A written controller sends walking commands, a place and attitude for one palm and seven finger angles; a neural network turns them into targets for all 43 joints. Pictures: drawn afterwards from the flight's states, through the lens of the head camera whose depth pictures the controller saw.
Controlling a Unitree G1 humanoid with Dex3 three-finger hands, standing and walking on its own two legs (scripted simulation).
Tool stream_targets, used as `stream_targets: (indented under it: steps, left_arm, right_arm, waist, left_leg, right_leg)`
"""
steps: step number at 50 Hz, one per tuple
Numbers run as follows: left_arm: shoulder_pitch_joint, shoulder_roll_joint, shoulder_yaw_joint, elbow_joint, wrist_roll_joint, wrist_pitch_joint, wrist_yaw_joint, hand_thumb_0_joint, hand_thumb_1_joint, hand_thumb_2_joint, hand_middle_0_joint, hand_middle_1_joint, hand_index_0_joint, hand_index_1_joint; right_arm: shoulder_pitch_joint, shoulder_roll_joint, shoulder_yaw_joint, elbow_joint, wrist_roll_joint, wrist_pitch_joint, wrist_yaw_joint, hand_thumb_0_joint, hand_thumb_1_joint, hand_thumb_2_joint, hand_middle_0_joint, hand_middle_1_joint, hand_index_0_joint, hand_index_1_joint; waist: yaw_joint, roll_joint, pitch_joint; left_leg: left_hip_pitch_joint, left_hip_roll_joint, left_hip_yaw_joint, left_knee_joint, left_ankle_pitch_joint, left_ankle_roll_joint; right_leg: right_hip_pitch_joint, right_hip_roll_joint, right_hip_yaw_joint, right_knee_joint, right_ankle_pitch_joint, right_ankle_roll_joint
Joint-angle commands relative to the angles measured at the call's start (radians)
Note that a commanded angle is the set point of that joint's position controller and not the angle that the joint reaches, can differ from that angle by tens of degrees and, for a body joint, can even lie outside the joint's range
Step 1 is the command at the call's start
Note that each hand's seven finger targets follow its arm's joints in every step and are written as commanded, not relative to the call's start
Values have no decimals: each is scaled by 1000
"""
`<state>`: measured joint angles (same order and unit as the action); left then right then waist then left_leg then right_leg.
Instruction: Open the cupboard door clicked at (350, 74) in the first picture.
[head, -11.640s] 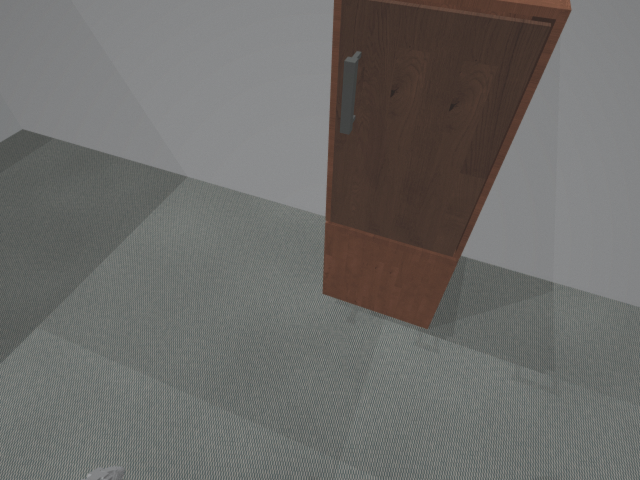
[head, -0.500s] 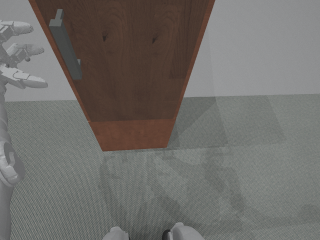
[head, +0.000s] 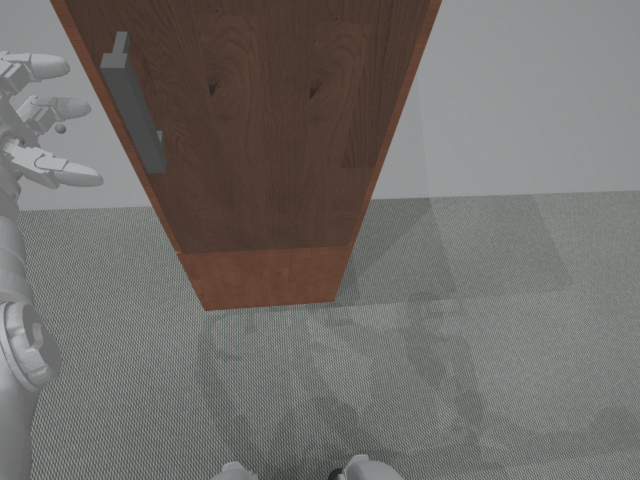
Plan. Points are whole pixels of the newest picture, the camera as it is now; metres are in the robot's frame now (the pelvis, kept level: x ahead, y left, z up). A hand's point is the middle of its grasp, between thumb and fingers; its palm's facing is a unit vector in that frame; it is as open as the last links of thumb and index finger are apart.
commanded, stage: move the hooked fingers beside the handle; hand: left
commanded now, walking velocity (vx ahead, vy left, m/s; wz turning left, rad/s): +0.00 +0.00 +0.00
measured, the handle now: (141, 108) +0.53 +0.18 +0.11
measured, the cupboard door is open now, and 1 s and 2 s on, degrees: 0 0 1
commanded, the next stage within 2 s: slide the fingers in behind the handle in 0.54 s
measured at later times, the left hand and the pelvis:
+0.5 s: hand (55, 134) +0.48 +0.25 +0.13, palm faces +0.02 -1.00 +0.00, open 14.0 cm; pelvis -0.02 -0.01 -0.01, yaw +1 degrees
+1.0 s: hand (82, 129) +0.50 +0.24 +0.11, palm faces +0.01 -1.00 +0.01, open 14.0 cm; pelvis -0.01 +0.00 -0.01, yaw +0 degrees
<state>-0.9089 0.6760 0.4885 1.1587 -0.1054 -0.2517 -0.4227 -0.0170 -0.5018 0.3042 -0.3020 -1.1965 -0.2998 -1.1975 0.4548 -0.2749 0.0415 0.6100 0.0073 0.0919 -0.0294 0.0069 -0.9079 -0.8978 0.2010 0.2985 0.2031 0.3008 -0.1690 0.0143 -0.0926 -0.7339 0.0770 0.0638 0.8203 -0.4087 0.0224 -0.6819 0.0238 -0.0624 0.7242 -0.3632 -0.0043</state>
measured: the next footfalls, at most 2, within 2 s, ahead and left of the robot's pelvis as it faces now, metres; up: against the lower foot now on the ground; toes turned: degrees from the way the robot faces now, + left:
none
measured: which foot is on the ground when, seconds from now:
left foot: down 0.00-1.00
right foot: down 0.00-1.00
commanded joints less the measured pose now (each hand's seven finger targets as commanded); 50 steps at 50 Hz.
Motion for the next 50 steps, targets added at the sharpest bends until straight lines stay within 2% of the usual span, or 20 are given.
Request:
stream_targets:
  steps: [1, 7, 9, 10, 12, 14, 16, 19, 23, 24, 25, 27, 28, 29, 32, 35, 38, 40, 41, 50]
  left_arm:
    - [-415, 241, 2, -231, -44, -70, 9, 0, -500, 300, -300, -1200, -300, -1200]
    - [-429, 234, -24, -171, -33, -65, 17, 0, -500, 300, -300, -1200, -300, -1200]
    - [-460, 281, 13, -201, -35, -88, 20, 0, -500, 300, -300, -1200, -300, -1200]
    - [-450, 265, -1, -194, -37, -92, 17, 0, -500, 300, -300, -1200, -300, -1200]
    - [-467, 233, -31, -172, -39, -93, 9, 0, -500, 300, -300, -1200, -300, -1200]
    - [-504, 272, -18, -137, -36, -90, 6, 0, -500, 300, -300, -1200, -300, -1200]
    - [-540, 266, -41, -105, -28, -80, 3, 0, -500, 300, -300, -1200, -300, -1200]
    - [-582, 286, -37, -132, -23, -94, 3, 0, -500, 300, -300, -1200, -300, -1200]
    - [-563, 299, -18, -94, -31, -92, -8, 0, -500, 300, -300, -1200, -300, -1200]
    - [-568, 326, -11, -92, -22, -89, -9, 0, -500, 300, -300, -1200, -300, -1200]
    - [-568, 294, -41, -66, -16, -77, -10, 0, -500, 300, -300, -1200, -300, -1200]
    - [-577, 334, -16, -67, -10, -70, -5, 0, -500, 300, -300, -1200, -300, -1200]
    - [-557, 374, 21, -71, -9, -75, -2, 0, -500, 300, -300, -1200, -300, -1200]
    - [-581, 348, -8, -86, -7, -76, -4, 0, -500, 300, -300, -1200, -300, -1200]
    - [-554, 371, 15, -99, -5, -80, -2, 0, -500, 300, -300, -1200, -300, -1200]
    - [-550, 322, -6, -107, -14, -79, -1, 0, -500, 300, -300, -1200, -300, -1200]
    - [-530, 354, 32, -118, -20, -76, 8, 0, -500, 300, -300, -1200, -300, -1200]
    - [-526, 318, 4, -129, -14, -73, 12, 0, -500, 300, -300, -1200, -300, -1200]
    - [-496, 333, 23, -122, -11, -70, 18, 0, -500, 300, -300, -1200, -300, -1200]
    - [-548, 249, -29, -140, -6, -81, 56, 0, -500, 300, -300, -1200, -300, -1200]
  right_arm:
    - [135, -195, -75, -44, 0, -16, -8, 0, -900, -900, 200, 300, 200, 300]
    - [104, -197, -67, -52, 7, -19, -15, 0, -900, -900, 200, 300, 200, 300]
    - [105, -200, -65, -53, 5, -24, -18, 0, -900, -900, 200, 300, 200, 300]
    - [96, -196, -64, -57, 8, -25, -19, 0, -900, -900, 200, 300, 200, 300]
    - [88, -195, -61, -53, 9, -28, -20, 0, -900, -900, 200, 300, 200, 300]
    - [88, -204, -58, -46, 11, -30, -27, 0, -900, -900, 200, 300, 200, 300]
    - [88, -206, -52, -42, 12, -38, -32, 0, -900, -900, 200, 300, 200, 300]
    - [96, -207, -51, -41, 9, -48, -34, 0, -900, -900, 200, 300, 200, 300]
    - [114, -211, -49, -35, 5, -54, -35, 0, -900, -900, 200, 300, 200, 300]
    - [114, -212, -49, -33, 7, -53, -35, 0, -900, -900, 200, 300, 200, 300]
    - [114, -210, -47, -33, 8, -53, -35, 0, -900, -900, 200, 300, 200, 300]
    - [130, -218, -48, -32, 6, -53, -35, 0, -900, -900, 200, 300, 200, 300]
    - [136, -220, -48, -38, 3, -52, -37, 0, -900, -900, 200, 300, 200, 300]
    - [135, -214, -46, -38, 4, -52, -34, 0, -900, -900, 200, 300, 200, 300]
    - [150, -217, -52, -36, 2, -48, -30, 0, -900, -900, 200, 300, 200, 300]
    - [154, -211, -54, -34, 0, -44, -26, 0, -900, -900, 200, 300, 200, 300]
    - [166, -217, -57, -34, -3, -42, -26, 0, -900, -900, 200, 300, 200, 300]
    - [160, -210, -58, -38, -1, -41, -21, 0, -900, -900, 200, 300, 200, 300]
    - [163, -210, -59, -38, -2, -40, -20, 0, -900, -900, 200, 300, 200, 300]
    - [162, -202, -63, -27, -5, -44, -13, 0, -900, -900, 200, 300, 200, 300]
  waist:
    - [15, 166, -439]
    - [3, 126, -371]
    - [14, 139, -423]
    - [12, 152, -422]
    - [-1, 138, -390]
    - [-15, 97, -359]
    - [-28, 119, -332]
    - [-30, 172, -412]
    - [-29, 131, -427]
    - [-23, 154, -422]
    - [-35, 167, -394]
    - [-33, 125, -391]
    - [-15, 147, -417]
    - [-26, 173, -431]
    - [-16, 168, -444]
    - [-23, 164, -430]
    - [-11, 137, -437]
    - [-11, 174, -435]
    - [0, 167, -432]
    - [-26, 178, -421]
  left_leg:
    - [452, -27, -101, -35, 635, 4]
    - [363, -42, -86, -48, 490, 12]
    - [388, -41, -96, -45, 517, 9]
    - [390, -42, -91, -41, 521, 8]
    - [366, -44, -87, -41, 466, 10]
    - [321, -44, -92, -42, 415, 15]
    - [292, -48, -94, -47, 352, 15]
    - [331, -48, -101, -34, 370, 12]
    - [309, -47, -101, -26, 384, 17]
    - [297, -46, -100, -26, 367, 14]
    - [286, -47, -97, -29, 341, 15]
    - [258, -44, -103, -34, 320, 18]
    - [270, -45, -103, -29, 345, 17]
    - [280, -46, -98, -29, 353, 16]
    - [285, -43, -96, -26, 364, 16]
    - [296, -41, -95, -28, 367, 16]
    - [290, -40, -97, -36, 367, 18]
    - [299, -43, -90, -36, 378, 15]
    - [297, -41, -89, -35, 388, 15]
    - [345, -38, -100, -25, 431, 10]
  right_leg:
    - [100, 40, 15, -32, 446, -10]
    - [114, 31, 25, -35, 410, -9]
    - [132, 30, 24, -22, 423, -13]
    - [131, 29, 29, -23, 429, -12]
    - [114, 28, 29, -29, 399, -10]
    - [110, 26, 33, -30, 376, -8]
    - [89, 23, 36, -35, 325, -8]
    - [80, 22, 40, -25, 321, -10]
    - [100, 28, 39, -19, 339, -10]
    - [92, 25, 41, -21, 323, -8]
    - [69, 25, 39, -26, 299, -7]
    - [82, 27, 38, -28, 282, -6]
    - [92, 28, 38, -19, 296, -12]
    - [91, 27, 42, -21, 307, -8]
    - [96, 31, 41, -24, 312, -9]
    - [80, 35, 35, -26, 309, -7]
    - [101, 37, 31, -26, 312, -11]
    - [94, 35, 33, -28, 324, -9]
    - [97, 36, 30, -26, 328, -11]
    - [48, 36, 25, -21, 336, -10]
